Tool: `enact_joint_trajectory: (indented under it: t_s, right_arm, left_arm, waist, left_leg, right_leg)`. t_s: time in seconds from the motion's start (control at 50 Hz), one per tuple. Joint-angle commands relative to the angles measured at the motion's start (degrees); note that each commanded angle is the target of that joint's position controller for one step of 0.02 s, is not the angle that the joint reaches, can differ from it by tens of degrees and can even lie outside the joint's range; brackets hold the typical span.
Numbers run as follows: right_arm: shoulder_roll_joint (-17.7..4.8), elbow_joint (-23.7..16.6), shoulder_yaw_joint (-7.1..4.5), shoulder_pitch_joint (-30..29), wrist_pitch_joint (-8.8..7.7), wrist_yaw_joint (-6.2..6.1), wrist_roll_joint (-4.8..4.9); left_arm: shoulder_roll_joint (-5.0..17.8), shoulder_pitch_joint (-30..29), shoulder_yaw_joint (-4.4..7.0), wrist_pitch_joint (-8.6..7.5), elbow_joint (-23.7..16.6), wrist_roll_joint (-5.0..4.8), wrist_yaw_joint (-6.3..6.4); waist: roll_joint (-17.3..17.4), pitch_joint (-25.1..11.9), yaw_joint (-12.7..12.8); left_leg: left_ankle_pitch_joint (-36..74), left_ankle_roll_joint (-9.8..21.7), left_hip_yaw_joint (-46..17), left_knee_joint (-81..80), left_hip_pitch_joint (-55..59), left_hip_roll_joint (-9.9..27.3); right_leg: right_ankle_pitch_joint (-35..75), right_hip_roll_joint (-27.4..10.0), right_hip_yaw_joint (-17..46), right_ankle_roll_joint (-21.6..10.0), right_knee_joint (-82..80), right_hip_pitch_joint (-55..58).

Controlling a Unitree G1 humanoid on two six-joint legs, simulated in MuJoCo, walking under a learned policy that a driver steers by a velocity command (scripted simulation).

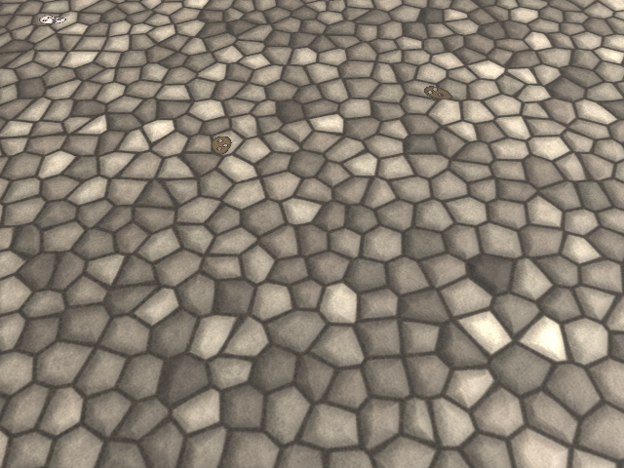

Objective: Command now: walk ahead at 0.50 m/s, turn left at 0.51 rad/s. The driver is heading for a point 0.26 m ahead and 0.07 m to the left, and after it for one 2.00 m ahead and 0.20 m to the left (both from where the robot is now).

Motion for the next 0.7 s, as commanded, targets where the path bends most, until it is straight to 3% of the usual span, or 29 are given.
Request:
enact_joint_trajectory:
  t_s: [0.02, 0.06, 0.1, 0.14, 0.18, 0.2, 0.22, 0.24, 0.26, 0.28, 0.3, 0.32, 0.34, 0.36, 0.44, 0.52, 0.6, 0.64, 0.7]
  right_arm:
    - [0.4, -4.6, 0.76, -4.2, -0.38, 0.87, -0.01]
    - [0.8, -6.1, 1.33, -8.5, -0.53, 1.33, -0.13]
    - [1.1, -7.3, 1.71, -11.1, -0.77, 1.52, -0.42]
    - [0.7, -7.6, 1.63, -10.4, -1.03, 1.35, -0.82]
    - [-0.8, -6.2, 1.0, -4.5, -1.33, 0.67, -1.11]
    - [-2.1, -4.7, 0.34, 1.0, -1.88, 0.18, -1.33]
    - [-4.0, -2.6, -0.62, 8.0, -2.72, -0.74, -1.97]
    - [-9.9, -2.0, -2.04, 10.2, -3.17, -1.6, -1.79]
    - [-16.4, -3.8, -3.82, 9.8, -2.35, -1.79, 0.12]
    - [-14.0, -4.9, -3.69, 10.1, -1.02, -2.51, 1.94]
    - [-11.0, -5.2, -2.8, 5.3, -0.56, -2.98, 2.23]
    - [-7.3, -5.3, -1.75, 2.0, -0.3, -3.14, 2.25]
    - [-5.4, -5.3, -1.19, 0.6, -0.26, -3.32, 2.66]
    - [-4.7, -5.5, -0.89, -0.3, -0.26, -3.35, 2.4]
    - [-7.9, -5.9, -1.81, 0.4, -0.92, -2.67, 1.13]
    - [-5.3, -5.4, -0.69, 1.6, -0.62, -2.95, 0.72]
    - [-2.7, -3.5, 0.95, 2.3, -0.8, -3.36, -0.09]
    - [-3.6, -3.0, 1.14, 1.9, -0.75, -3.62, -0.49]
    - [-6.4, -2.5, 0.51, 1.6, -0.08, -4.47, 0.2]
  left_arm:
    - [5.1, -0.8, 0.94, -0.91, -2.3, 0.05, 0.11]
    - [6.1, 0.4, 1.17, -0.81, -1.6, 0.04, 0.26]
    - [6.8, 1.2, 1.29, -0.4, -0.7, -0.12, 0.62]
    - [7.9, 2.2, 1.51, 0.29, 0.1, -0.28, 1.08]
    - [9.7, 1.4, 2.06, 1.2, 0.2, -0.46, 1.69]
    - [10.3, 0.9, 2.29, 1.79, 0.0, -0.63, 1.79]
    - [10.5, 0.0, 2.37, 2.1, -0.5, -1.13, 1.56]
    - [6.4, 2.4, 1.51, 2.05, -2.5, -0.67, 1.28]
    - [4.7, 6.9, 1.05, 2.75, -5.3, -1.93, 1.03]
    - [7.6, 1.7, 1.49, 3.11, -5.1, -0.28, 1.02]
    - [6.3, -2.2, 1.12, 2.93, -6.2, -0.81, 0.9]
    - [6.2, -3.6, 1.13, 2.93, -5.9, -0.29, 1.02]
    - [6.5, -3.7, 1.36, 3.75, -6.1, 0.75, 1.03]
    - [6.2, -1.7, 1.33, 4.97, -5.7, 1.33, 0.97]
    - [5.0, -2.5, 1.21, 7.05, -6.6, 0.9, 0.88]
    - [5.4, -5.2, 1.33, 7.76, -6.3, 0.64, 1.06]
    - [4.0, -7.4, 0.61, 8.1, -5.2, 0.04, 0.72]
    - [4.4, -7.8, 0.53, 8.09, -4.7, -0.36, 0.62]
    - [5.5, -7.5, 0.83, 7.67, -4.9, -0.66, 0.78]
  waist:
    - [-6.6, 3.0, -0.8]
    - [-6.7, 3.8, 0.3]
    - [-6.0, 5.0, 0.6]
    - [-6.8, 3.5, 0.3]
    - [-8.6, -0.5, -2.1]
    - [-8.4, -3.8, -4.2]
    - [-5.5, -8.1, -7.9]
    - [2.6, -13.1, -6.1]
    - [10.7, -23.4, -4.1]
    - [-1.3, -23.0, -6.3]
    - [-1.0, -14.2, -4.9]
    - [-3.5, -7.7, -2.7]
    - [-3.1, -4.5, -1.0]
    - [-1.6, -5.0, 0.2]
    - [-1.2, -7.3, 0.8]
    - [1.6, -6.7, -0.9]
    - [2.4, -4.7, -2.3]
    - [3.0, -3.3, -2.7]
    - [2.8, -2.0, -2.5]
  left_leg:
    - [6.6, -0.4, 0.7, -7.2, -3.1, 0.9]
    - [8.8, 0.2, 3.1, -13.8, -1.0, 0.4]
    - [8.1, 1.3, 6.0, -19.5, 1.7, -0.9]
    - [5.1, 2.8, 8.3, -22.5, 5.5, -3.5]
    - [0.4, 4.9, 9.6, -24.2, 12.2, -7.4]
    - [0.7, 6.2, 8.7, -27.0, 18.2, -8.9]
    - [9.2, 7.9, 6.6, -33.8, 28.3, -8.8]
    - [33.2, 10.6, -7.0, -28.8, 43.0, 4.4]
    - [55.3, 23.9, -32.4, -29.2, 57.6, 20.0]
    - [49.8, 22.4, -27.3, -32.4, 53.1, 17.2]
    - [43.3, 20.9, -21.8, -35.1, 44.1, 15.0]
    - [38.3, 17.6, -18.4, -37.8, 36.1, 11.2]
    - [37.3, 15.1, -15.7, -39.0, 30.7, 8.2]
    - [35.8, 14.2, -14.3, -40.0, 27.2, 6.8]
    - [29.3, 12.6, -13.9, -41.0, 23.1, 3.9]
    - [15.4, 10.9, -13.8, -44.4, 24.1, 4.1]
    - [3.0, 9.3, -12.6, -47.3, 23.7, 4.6]
    - [0.1, 9.4, -12.1, -46.9, 22.8, 5.1]
    - [3.9, 10.2, -13.4, -42.9, 25.8, 7.2]
  right_leg:
    - [18.2, -14.7, 4.9, -4.8, -7.4, -0.5]
    - [19.9, -15.0, 2.6, -4.5, -7.3, 0.2]
    - [30.2, -15.3, -0.2, -3.9, -4.4, 1.7]
    - [44.3, -15.4, -2.2, -2.9, 1.4, 4.9]
    - [56.7, -15.1, -2.9, -2.0, 11.9, 6.9]
    - [55.0, -14.9, -2.8, -1.6, 21.0, 6.1]
    - [43.4, -13.2, -3.5, 0.4, 34.5, 1.4]
    - [1.7, -8.9, -2.8, 2.4, 50.9, -13.7]
    - [-27.1, 1.2, 4.5, 5.0, 70.5, -30.4]
    - [-20.4, -2.5, 12.4, 4.9, 69.9, -32.4]
    - [-15.2, -4.1, 12.5, 4.8, 67.1, -33.3]
    - [-12.4, -5.8, 12.6, 5.0, 61.6, -32.1]
    - [-11.3, -6.6, 13.0, 5.3, 57.8, -29.8]
    - [-10.5, -6.4, 12.9, 5.7, 55.8, -26.4]
    - [-7.5, -5.0, 12.7, 6.2, 49.9, -24.4]
    - [-4.1, -5.4, 12.8, 5.8, 43.5, -25.2]
    - [-3.8, -5.3, 13.3, 4.7, 32.2, -19.2]
    - [-6.3, -3.7, 12.5, 3.9, 27.7, -15.5]
    - [-10.5, -1.3, 11.3, 2.5, 22.1, -14.6]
